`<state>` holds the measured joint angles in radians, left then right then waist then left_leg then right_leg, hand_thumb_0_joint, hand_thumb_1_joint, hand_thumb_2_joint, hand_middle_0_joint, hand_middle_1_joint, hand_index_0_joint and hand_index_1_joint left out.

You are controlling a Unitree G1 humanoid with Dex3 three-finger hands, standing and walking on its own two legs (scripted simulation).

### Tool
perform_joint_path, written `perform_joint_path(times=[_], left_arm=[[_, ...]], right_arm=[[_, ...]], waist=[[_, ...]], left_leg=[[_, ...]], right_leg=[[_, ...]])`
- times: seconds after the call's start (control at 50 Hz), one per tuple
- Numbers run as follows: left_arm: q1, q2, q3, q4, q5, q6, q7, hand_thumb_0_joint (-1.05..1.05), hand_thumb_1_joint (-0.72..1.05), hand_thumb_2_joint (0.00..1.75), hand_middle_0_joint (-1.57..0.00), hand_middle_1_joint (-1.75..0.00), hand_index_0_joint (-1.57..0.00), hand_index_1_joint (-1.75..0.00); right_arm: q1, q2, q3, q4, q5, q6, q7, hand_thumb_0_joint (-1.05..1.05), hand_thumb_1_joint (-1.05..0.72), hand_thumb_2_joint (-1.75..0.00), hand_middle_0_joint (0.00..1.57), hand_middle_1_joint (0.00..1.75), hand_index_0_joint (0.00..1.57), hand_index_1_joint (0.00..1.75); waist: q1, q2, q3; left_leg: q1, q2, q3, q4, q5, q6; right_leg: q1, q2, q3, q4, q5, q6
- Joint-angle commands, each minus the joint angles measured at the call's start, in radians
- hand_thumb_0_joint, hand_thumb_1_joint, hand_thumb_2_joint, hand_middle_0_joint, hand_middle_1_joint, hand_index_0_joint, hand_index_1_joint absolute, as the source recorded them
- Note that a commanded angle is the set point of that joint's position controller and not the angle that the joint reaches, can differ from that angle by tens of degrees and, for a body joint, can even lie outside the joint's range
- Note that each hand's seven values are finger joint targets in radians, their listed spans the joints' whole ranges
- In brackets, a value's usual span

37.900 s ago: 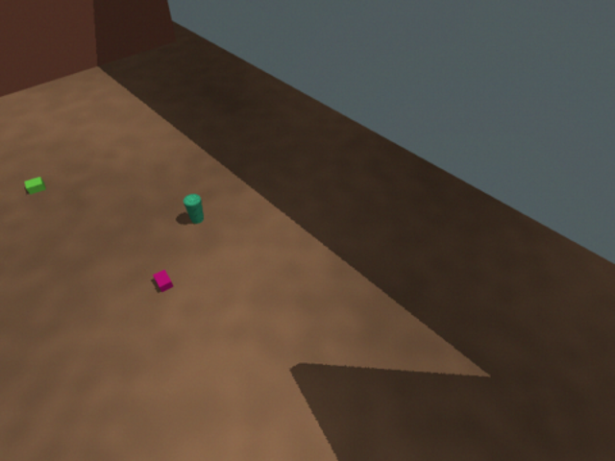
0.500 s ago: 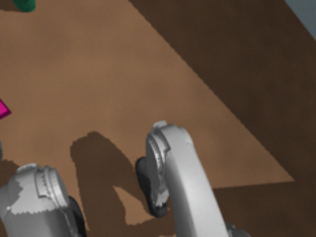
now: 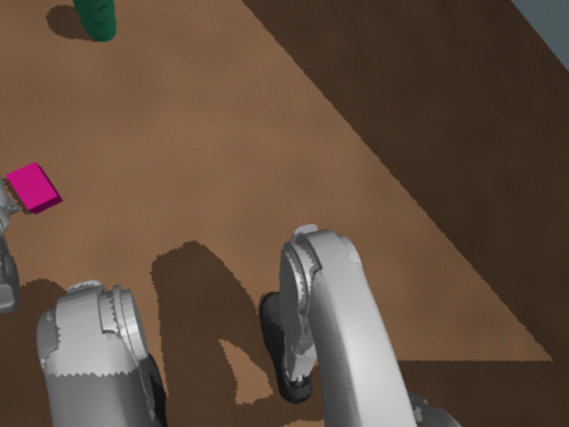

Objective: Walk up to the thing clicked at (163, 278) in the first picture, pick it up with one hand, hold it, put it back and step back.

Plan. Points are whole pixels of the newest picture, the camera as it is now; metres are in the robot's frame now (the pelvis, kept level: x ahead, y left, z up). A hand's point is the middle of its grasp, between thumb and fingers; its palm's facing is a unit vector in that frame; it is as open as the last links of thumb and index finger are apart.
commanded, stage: close in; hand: left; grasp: from above
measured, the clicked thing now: (35, 188) +0.50 +0.26 -0.30
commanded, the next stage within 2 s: rest palm in 0.06 s
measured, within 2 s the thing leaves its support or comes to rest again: neither
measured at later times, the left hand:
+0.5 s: hand (26, 179) +0.50 +0.26 -0.24, palm faces -0.38 -0.19 -0.90, open 14.1 cm
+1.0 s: hand (26, 188) +0.49 +0.26 -0.26, palm faces -0.39 -0.19 -0.90, open 13.8 cm
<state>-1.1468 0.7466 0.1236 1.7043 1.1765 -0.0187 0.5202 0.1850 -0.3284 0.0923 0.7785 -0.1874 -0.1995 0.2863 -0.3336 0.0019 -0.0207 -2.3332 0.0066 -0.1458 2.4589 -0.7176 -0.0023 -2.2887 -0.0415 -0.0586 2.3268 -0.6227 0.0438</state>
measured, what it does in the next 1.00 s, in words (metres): stands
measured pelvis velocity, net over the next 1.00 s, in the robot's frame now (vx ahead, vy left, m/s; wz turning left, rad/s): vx -0.01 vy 0.01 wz -0.09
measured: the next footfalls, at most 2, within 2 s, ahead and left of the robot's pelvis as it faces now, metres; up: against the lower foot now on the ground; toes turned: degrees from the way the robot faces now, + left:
none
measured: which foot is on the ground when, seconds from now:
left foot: down 0.00-1.00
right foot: down 0.00-1.00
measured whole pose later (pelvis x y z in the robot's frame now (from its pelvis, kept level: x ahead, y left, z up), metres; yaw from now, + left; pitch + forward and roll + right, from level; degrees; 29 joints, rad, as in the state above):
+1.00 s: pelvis -0.01 +0.01 -0.01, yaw -5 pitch +28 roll -15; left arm -1.21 0.99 0.16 1.89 1.21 -0.07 0.69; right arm 0.16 -0.37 0.29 0.69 -0.27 -0.33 0.37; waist -0.45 -0.12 0.20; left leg -2.34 0.01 -0.24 2.55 -0.73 0.01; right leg -2.24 -0.01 -0.13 2.33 -0.60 0.07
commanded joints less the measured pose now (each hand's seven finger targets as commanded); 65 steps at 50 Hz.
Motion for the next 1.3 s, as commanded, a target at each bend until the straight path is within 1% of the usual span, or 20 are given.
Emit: perform_joint_path(times=[0.0,0.06,0.1,0.12,0.14,0.18,0.26,0.3,0.36,0.4,0.48,0.5,0.52,0.56,0.58,0.66,0.78,0.92,1.04,1.28], left_arm=[[-0.281,0.199,0.023,-0.039,0.021,-0.006,0.021,0.00,-0.59,1.02,-0.11,-0.97,-0.09,-0.99],[-0.312,0.227,0.028,-0.040,0.027,-0.020,0.037,0.00,-0.59,1.02,-0.11,-0.98,-0.09,-1.00],[-0.335,0.290,0.066,-0.055,0.039,-0.032,0.061,0.00,-0.60,1.03,-0.11,-0.97,-0.09,-1.00],[-0.325,0.284,0.065,-0.032,0.041,-0.033,0.073,0.00,-0.59,1.02,-0.13,-0.96,-0.10,-0.99],[-0.352,0.262,0.048,-0.035,0.048,-0.038,0.080,0.00,-0.59,1.02,-0.13,-0.97,-0.10,-1.00],[-0.372,0.296,0.072,-0.028,0.050,-0.043,0.105,0.00,-0.58,1.03,-0.12,-0.93,-0.08,-0.97],[-0.383,0.294,0.050,0.008,0.040,-0.045,0.135,0.00,-0.55,1.01,-0.14,-0.91,-0.10,-0.95],[-0.388,0.342,0.081,-0.027,0.043,-0.046,0.151,0.00,-0.55,1.01,-0.15,-0.90,-0.11,-0.94],[-0.362,0.337,0.065,-0.016,0.042,-0.047,0.158,0.00,-0.53,1.00,-0.17,-0.88,-0.12,-0.93],[-0.335,0.349,0.067,0.006,0.036,-0.042,0.164,0.00,-0.52,0.97,-0.16,-0.89,-0.13,-0.92],[-0.311,0.409,0.102,-0.005,0.035,-0.034,0.182,0.00,-0.53,0.98,-0.16,-0.87,-0.12,-0.91],[-0.298,0.406,0.105,0.024,0.037,-0.029,0.186,0.00,-0.52,0.97,-0.17,-0.88,-0.13,-0.91],[-0.289,0.414,0.110,0.012,0.032,-0.026,0.190,0.00,-0.52,0.96,-0.16,-0.89,-0.13,-0.92],[-0.291,0.388,0.089,0.038,0.026,-0.022,0.193,0.00,-0.52,0.97,-0.17,-0.88,-0.14,-0.92],[-0.286,0.415,0.116,0.054,0.022,-0.022,0.197,0.00,-0.51,0.96,-0.16,-0.88,-0.14,-0.91],[-0.307,0.405,0.101,0.054,0.014,-0.032,0.185,0.00,-0.50,0.95,-0.15,-0.90,-0.13,-0.92],[-0.321,0.413,0.058,0.073,0.018,-0.060,0.184,0.00,-0.48,0.95,-0.18,-0.89,-0.15,-0.91],[-0.332,0.387,0.017,0.089,0.028,-0.058,0.209,0.00,-0.49,0.96,-0.18,-0.87,-0.15,-0.91],[-0.345,0.417,0.033,0.097,0.035,-0.041,0.237,0.00,-0.51,0.96,-0.17,-0.87,-0.14,-0.91],[-0.326,0.454,0.027,0.085,-0.005,-0.021,0.227,0.00,-0.55,1.00,-0.16,-0.89,-0.12,-0.94]], right_arm=[[0.270,-0.279,-0.049,0.009,-0.010,-0.001,-0.009,0.00,-0.89,-0.90,0.20,0.30,0.20,0.30],[0.250,-0.288,-0.041,-0.016,-0.011,-0.005,-0.014,0.00,-0.90,-0.90,0.20,0.30,0.20,0.30],[0.256,-0.297,-0.035,-0.023,-0.016,-0.007,-0.017,0.00,-0.90,-0.90,0.20,0.30,0.20,0.30],[0.255,-0.296,-0.033,-0.028,-0.020,-0.006,-0.018,0.00,-0.90,-0.90,0.20,0.30,0.20,0.30],[0.256,-0.294,-0.033,-0.030,-0.027,-0.008,-0.017,0.00,-0.90,-0.90,0.20,0.30,0.20,0.30],[0.260,-0.300,-0.021,-0.031,-0.034,-0.019,-0.015,0.00,-0.89,-0.90,0.20,0.30,0.20,0.30],[0.252,-0.306,-0.004,-0.034,-0.059,-0.041,-0.007,0.00,-0.90,-0.90,0.20,0.30,0.20,0.30],[0.263,-0.318,0.002,-0.030,-0.059,-0.050,-0.002,0.00,-0.90,-0.90,0.20,0.30,0.20,0.30],[0.254,-0.320,0.018,-0.020,-0.071,-0.065,0.016,0.00,-0.90,-0.90,0.20,0.30,0.20,0.30],[0.256,-0.322,0.032,-0.022,-0.079,-0.073,0.031,0.00,-0.90,-0.90,0.20,0.30,0.20,0.30],[0.244,-0.340,0.042,-0.022,-0.075,-0.084,0.047,0.00,-0.90,-0.90,0.20,0.30,0.20,0.30],[0.253,-0.342,0.049,-0.028,-0.081,-0.083,0.054,0.00,-0.90,-0.90,0.20,0.30,0.20,0.30],[0.246,-0.351,0.045,-0.027,-0.078,-0.081,0.055,0.00,-0.90,-0.90,0.20,0.30,0.20,0.30],[0.232,-0.344,0.049,-0.032,-0.077,-0.086,0.062,0.00,-0.90,-0.90,0.20,0.30,0.20,0.30],[0.250,-0.352,0.055,-0.031,-0.080,-0.088,0.063,0.00,-0.90,-0.90,0.20,0.30,0.20,0.30],[0.247,-0.355,0.067,-0.041,-0.081,-0.099,0.070,0.00,-0.90,-0.90,0.20,0.30,0.20,0.30],[0.212,-0.366,0.088,-0.041,-0.076,-0.119,0.067,0.00,-0.90,-0.90,0.20,0.30,0.20,0.30],[0.179,-0.384,0.105,-0.056,-0.081,-0.133,0.073,0.00,-0.90,-0.90,0.20,0.30,0.20,0.30],[0.187,-0.401,0.112,-0.067,-0.081,-0.138,0.083,0.00,-0.90,-0.90,0.20,0.30,0.20,0.30],[0.180,-0.414,0.131,-0.093,-0.073,-0.150,0.085,0.00,-0.90,-0.91,0.20,0.30,0.20,0.30]], waist=[[-0.070,0.264,-0.513],[-0.068,0.289,-0.533],[-0.070,0.285,-0.550],[-0.071,0.297,-0.563],[-0.095,0.304,-0.549],[-0.101,0.311,-0.539],[-0.133,0.312,-0.497],[-0.115,0.364,-0.563],[-0.127,0.429,-0.583],[-0.136,0.421,-0.554],[-0.118,0.453,-0.541],[-0.132,0.445,-0.531],[-0.119,0.450,-0.551],[-0.134,0.428,-0.506],[-0.142,0.413,-0.497],[-0.171,0.377,-0.459],[-0.179,0.383,-0.427],[-0.200,0.412,-0.376],[-0.206,0.440,-0.385],[-0.216,0.426,-0.369]], left_leg=[[0.409,-0.022,0.091,-0.256,0.199,0.032],[0.412,-0.022,0.091,-0.269,0.153,0.030],[0.417,-0.018,0.088,-0.258,0.141,0.034],[0.421,-0.018,0.090,-0.262,0.137,0.030],[0.424,-0.015,0.096,-0.242,0.145,0.032],[0.425,-0.013,0.084,-0.247,0.136,0.029],[0.400,-0.009,0.087,-0.225,0.104,0.028],[0.466,-0.004,0.077,-0.222,0.171,0.021],[0.534,0.006,0.059,-0.204,0.255,0.006],[0.508,0.006,0.062,-0.196,0.265,0.009],[0.519,0.011,0.049,-0.198,0.297,0.002],[0.515,0.011,0.048,-0.194,0.308,0.004],[0.512,0.013,0.043,-0.201,0.309,0.002],[0.471,0.013,0.044,-0.193,0.271,0.009],[0.455,0.011,0.042,-0.194,0.270,0.013],[0.443,0.012,0.033,-0.184,0.246,0.019],[0.433,0.014,0.019,-0.188,0.177,0.015],[0.467,0.024,-0.006,-0.203,0.172,0.000],[0.488,0.029,-0.023,-0.213,0.215,-0.007],[0.478,0.032,-0.028,-0.214,0.202,-0.001]], right_leg=[[0.335,0.050,-0.123,-0.206,0.184,-0.072],[0.342,0.053,-0.122,-0.205,0.142,-0.073],[0.342,0.053,-0.127,-0.208,0.132,-0.069],[0.362,0.056,-0.127,-0.206,0.128,-0.071],[0.358,0.058,-0.126,-0.203,0.142,-0.067],[0.345,0.056,-0.138,-0.200,0.138,-0.067],[0.367,0.062,-0.142,-0.205,0.120,-0.064],[0.380,0.061,-0.150,-0.192,0.173,-0.065],[0.387,0.066,-0.167,-0.156,0.254,-0.065],[0.419,0.072,-0.168,-0.159,0.268,-0.065],[0.418,0.073,-0.176,-0.146,0.288,-0.068],[0.433,0.076,-0.178,-0.145,0.299,-0.067],[0.439,0.081,-0.180,-0.144,0.299,-0.069],[0.433,0.084,-0.179,-0.151,0.275,-0.067],[0.441,0.081,-0.184,-0.156,0.275,-0.065],[0.432,0.080,-0.188,-0.165,0.254,-0.058],[0.421,0.083,-0.198,-0.168,0.203,-0.056],[0.389,0.083,-0.216,-0.162,0.209,-0.055],[0.402,0.082,-0.221,-0.157,0.248,-0.054],[0.446,0.086,-0.219,-0.179,0.249,-0.050]])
